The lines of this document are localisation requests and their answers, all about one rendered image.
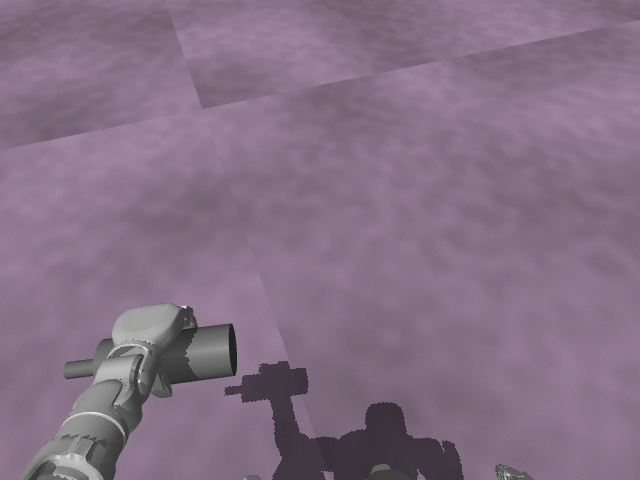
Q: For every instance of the left robot arm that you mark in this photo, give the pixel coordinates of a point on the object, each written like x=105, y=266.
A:
x=91, y=438

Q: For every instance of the bottle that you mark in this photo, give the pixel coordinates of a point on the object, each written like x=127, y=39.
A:
x=197, y=354

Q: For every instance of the right robot hand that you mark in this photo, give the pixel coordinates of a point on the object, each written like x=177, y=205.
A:
x=504, y=472

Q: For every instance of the left robot hand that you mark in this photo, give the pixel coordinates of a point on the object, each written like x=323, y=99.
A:
x=159, y=325

